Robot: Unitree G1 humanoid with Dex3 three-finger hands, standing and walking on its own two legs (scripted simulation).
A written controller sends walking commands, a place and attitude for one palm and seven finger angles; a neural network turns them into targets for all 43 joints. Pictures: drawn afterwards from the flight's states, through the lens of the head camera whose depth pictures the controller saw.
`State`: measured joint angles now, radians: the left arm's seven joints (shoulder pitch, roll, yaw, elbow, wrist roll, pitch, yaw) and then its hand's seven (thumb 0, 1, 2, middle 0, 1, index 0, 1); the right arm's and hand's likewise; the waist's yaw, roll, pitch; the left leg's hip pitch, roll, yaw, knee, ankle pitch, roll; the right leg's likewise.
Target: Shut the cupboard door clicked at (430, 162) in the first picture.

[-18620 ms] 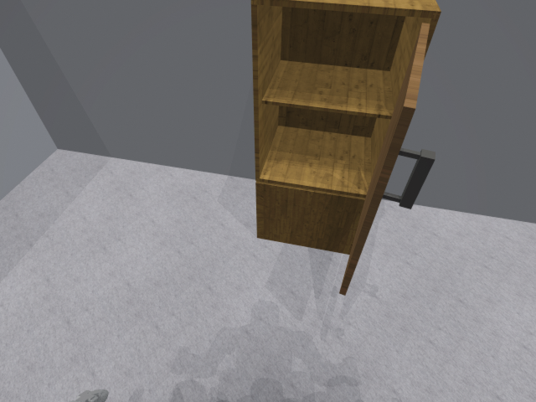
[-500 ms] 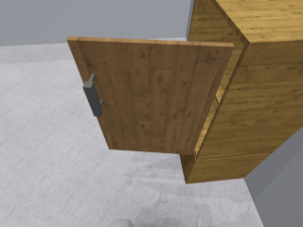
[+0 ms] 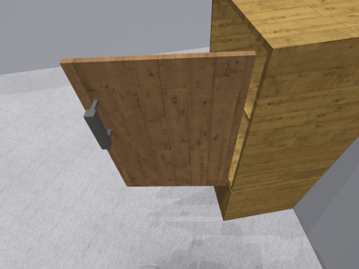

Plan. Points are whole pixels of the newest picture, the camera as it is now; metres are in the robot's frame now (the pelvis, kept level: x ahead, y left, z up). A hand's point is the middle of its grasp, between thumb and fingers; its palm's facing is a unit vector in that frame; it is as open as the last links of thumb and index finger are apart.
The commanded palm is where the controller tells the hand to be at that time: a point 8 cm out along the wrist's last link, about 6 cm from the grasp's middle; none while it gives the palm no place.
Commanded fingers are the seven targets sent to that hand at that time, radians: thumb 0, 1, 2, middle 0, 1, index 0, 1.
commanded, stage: come to a stop and stand still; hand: left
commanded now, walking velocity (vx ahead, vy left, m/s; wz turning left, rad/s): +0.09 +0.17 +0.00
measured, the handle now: (101, 124) +0.45 +0.24 +0.06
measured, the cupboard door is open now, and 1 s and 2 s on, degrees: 80 80 80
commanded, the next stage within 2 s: look again from close up in 1.20 s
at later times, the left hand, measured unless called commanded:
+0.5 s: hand out of the picture +0.00 +0.19 -0.17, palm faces +0.01 -0.98 -0.21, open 7.4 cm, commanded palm none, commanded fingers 0.00 0.90 0.90 -0.20 -0.30 -0.20 -0.30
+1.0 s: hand out of the picture -0.04 +0.25 -0.17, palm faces +0.00 -0.98 -0.18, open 7.4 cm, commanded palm none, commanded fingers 0.00 0.90 0.90 -0.20 -0.30 -0.20 -0.30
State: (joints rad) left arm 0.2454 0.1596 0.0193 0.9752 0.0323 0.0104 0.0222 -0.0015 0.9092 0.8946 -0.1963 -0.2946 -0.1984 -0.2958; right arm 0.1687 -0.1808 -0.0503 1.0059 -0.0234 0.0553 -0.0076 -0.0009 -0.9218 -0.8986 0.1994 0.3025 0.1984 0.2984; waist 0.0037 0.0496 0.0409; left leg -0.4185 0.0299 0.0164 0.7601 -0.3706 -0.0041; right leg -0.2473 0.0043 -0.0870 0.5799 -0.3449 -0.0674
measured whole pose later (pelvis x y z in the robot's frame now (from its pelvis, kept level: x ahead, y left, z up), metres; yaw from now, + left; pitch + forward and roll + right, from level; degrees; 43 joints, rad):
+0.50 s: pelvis -0.01 +0.02 +0.00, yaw +0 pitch -2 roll -1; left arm 0.30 0.14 -0.01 1.04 0.02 -0.02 0.05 0.00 0.91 0.89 -0.20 -0.30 -0.20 -0.30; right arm 0.22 -0.18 -0.03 1.00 -0.01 0.01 -0.02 0.01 -0.93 -0.90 0.20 0.30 0.20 0.30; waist -0.01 0.03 0.06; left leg -0.24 0.01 0.04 0.55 -0.28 0.01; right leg -0.20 0.02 -0.09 0.52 -0.29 -0.04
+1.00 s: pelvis -0.03 +0.07 +0.01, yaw +0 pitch -1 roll +0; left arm 0.33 0.18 -0.01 1.05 0.02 0.01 0.03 0.00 0.91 0.89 -0.20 -0.29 -0.20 -0.30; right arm 0.30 -0.15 0.01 1.05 -0.02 0.00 0.00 0.00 -0.91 -0.90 0.20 0.30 0.20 0.30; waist 0.00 -0.02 0.03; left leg -0.23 -0.07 0.08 0.43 -0.20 0.10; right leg -0.22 -0.07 -0.06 0.45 -0.23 0.03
